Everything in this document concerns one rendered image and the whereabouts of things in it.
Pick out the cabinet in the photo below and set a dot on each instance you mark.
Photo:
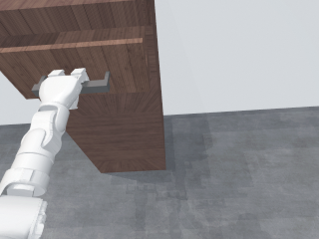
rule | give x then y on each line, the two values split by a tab
117	132

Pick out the robot left forearm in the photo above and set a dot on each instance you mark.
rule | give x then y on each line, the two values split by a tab
30	170

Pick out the handle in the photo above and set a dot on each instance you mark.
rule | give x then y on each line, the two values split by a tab
88	87

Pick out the robot left hand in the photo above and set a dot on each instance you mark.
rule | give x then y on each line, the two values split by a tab
62	89

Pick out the drawer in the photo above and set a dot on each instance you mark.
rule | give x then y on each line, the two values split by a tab
121	51

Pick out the left robot upper arm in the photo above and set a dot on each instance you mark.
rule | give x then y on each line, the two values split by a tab
22	217

